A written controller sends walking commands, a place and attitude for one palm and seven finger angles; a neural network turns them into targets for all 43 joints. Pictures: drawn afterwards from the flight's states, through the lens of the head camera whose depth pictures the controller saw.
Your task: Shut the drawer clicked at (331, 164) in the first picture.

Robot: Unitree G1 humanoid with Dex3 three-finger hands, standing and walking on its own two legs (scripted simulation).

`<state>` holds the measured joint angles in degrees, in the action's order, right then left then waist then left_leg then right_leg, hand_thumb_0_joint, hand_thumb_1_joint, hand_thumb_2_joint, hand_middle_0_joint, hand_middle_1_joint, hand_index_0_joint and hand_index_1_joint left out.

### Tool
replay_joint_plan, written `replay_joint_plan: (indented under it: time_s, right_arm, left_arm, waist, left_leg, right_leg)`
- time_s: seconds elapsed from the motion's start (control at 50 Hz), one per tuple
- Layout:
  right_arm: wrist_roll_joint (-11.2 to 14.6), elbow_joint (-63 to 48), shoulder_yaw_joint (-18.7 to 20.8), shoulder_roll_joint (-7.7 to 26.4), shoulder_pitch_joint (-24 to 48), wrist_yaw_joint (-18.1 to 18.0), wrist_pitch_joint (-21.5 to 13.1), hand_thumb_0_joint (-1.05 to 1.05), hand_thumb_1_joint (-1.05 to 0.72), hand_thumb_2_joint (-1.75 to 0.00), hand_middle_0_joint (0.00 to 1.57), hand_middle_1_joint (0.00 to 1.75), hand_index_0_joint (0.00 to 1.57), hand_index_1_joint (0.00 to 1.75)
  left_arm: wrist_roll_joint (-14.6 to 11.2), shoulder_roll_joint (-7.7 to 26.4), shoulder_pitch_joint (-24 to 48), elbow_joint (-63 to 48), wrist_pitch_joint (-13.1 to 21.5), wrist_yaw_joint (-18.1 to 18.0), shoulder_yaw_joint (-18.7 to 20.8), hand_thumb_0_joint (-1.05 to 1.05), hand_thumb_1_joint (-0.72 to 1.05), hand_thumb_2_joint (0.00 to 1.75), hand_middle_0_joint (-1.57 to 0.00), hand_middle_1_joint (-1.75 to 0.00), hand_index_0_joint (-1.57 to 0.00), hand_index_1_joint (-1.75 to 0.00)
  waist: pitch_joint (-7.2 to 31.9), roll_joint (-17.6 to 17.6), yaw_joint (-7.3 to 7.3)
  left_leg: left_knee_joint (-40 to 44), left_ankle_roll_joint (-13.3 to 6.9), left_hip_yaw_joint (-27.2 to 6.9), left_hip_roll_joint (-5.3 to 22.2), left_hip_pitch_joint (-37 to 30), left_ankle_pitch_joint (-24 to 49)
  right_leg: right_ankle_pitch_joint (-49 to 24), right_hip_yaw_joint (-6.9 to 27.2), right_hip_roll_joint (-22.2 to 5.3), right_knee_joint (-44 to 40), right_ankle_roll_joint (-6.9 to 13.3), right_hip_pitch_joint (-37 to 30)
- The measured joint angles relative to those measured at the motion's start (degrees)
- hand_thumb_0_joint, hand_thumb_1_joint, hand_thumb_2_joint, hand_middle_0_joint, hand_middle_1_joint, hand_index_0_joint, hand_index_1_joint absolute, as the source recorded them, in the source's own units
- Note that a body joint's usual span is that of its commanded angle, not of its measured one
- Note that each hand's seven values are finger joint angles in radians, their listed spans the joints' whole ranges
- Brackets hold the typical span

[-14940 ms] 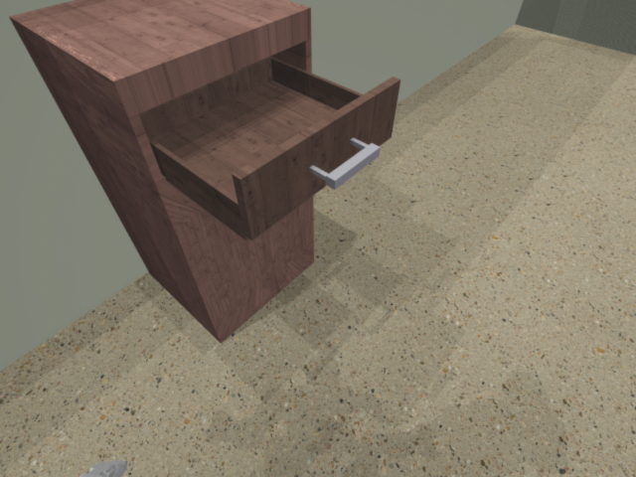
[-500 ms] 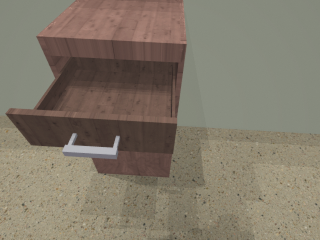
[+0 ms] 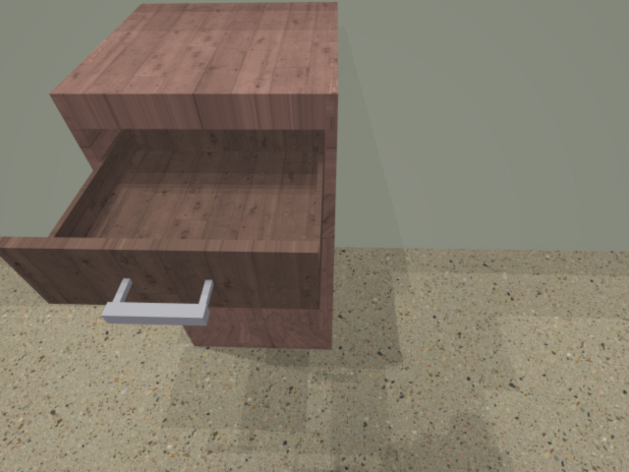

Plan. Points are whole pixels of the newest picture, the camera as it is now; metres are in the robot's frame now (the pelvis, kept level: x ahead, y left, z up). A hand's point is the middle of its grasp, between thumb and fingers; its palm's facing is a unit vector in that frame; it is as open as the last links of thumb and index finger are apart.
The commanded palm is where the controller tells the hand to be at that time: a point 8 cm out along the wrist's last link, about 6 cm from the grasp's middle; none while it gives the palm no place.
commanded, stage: come to a stop and stand still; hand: left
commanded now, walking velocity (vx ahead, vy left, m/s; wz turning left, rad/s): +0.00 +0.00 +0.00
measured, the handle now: (161, 300) +0.33 +0.24 +0.03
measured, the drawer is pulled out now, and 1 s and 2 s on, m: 0.28 0.28 0.28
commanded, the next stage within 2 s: look again from close up in 0.34 s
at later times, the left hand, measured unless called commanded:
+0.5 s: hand out of the picture +0.01 +0.13 -0.17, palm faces +0.02 -0.98 -0.20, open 7.3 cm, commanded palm none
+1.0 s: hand out of the picture +0.01 +0.12 -0.17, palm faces +0.04 -0.98 -0.17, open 7.3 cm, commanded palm none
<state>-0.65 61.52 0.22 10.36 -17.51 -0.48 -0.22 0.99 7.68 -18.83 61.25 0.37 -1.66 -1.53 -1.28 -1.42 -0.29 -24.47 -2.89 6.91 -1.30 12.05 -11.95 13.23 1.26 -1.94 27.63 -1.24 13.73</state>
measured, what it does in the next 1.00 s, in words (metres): shifts its weight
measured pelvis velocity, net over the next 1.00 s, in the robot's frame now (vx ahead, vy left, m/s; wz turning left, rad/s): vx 0.03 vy -0.04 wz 0.01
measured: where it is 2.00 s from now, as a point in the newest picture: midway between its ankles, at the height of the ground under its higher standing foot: outside the picture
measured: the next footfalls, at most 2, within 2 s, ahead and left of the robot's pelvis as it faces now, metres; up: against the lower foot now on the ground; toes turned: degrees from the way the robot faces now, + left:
right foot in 1.76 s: +0.01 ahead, -0.09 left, +0.00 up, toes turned -3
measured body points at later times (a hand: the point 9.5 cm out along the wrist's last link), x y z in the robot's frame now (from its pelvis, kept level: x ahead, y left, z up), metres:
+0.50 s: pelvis +0.02 -0.03 +0.00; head +0.03 -0.04 +0.45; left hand +0.01 +0.19 -0.15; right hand +0.01 -0.24 -0.17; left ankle +0.02 +0.09 -0.74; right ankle +0.02 -0.13 -0.74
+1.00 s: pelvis +0.03 -0.04 +0.00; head +0.04 -0.05 +0.45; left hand +0.01 +0.17 -0.16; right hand +0.03 -0.25 -0.16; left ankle +0.02 +0.09 -0.74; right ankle +0.02 -0.13 -0.74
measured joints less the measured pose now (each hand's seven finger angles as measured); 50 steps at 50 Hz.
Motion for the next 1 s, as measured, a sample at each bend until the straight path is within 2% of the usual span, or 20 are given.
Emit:
replay_joint_plan:
  time_s: [0.36,1.0]
  right_arm:
    - [0.1,4.0,-0.6,-2.4,1.3,-0.6,-0.6,0.00,-0.91,-0.90,0.20,0.30,0.20,0.30]
    - [0.0,5.0,-0.5,-2.8,1.9,-1.2,-0.7,0.00,-0.92,-0.90,0.20,0.30,0.20,0.30]
  left_arm:
    - [-0.3,0.3,2.1,2.4,1.0,-0.6,0.4,0.01,0.93,0.90,-0.20,-0.30,-0.20,-0.30]
    - [-0.3,-0.7,0.6,2.8,1.4,-0.5,0.6,0.01,0.92,0.90,-0.20,-0.30,-0.20,-0.30]
  waist:
    - [-0.2,0.5,0.00]
    - [-0.6,1.4,0.58]
  left_leg:
    - [1.1,2.4,-1.2,2.2,-2.0,-0.4]
    - [2.3,3.8,-2.1,3.4,-3.8,-1.0]
  right_leg:
    - [0.4,-1.3,2.2,-1.8,2.2,-2.4]
    - [0.9,-2.1,3.5,-3.7,3.5,-4.8]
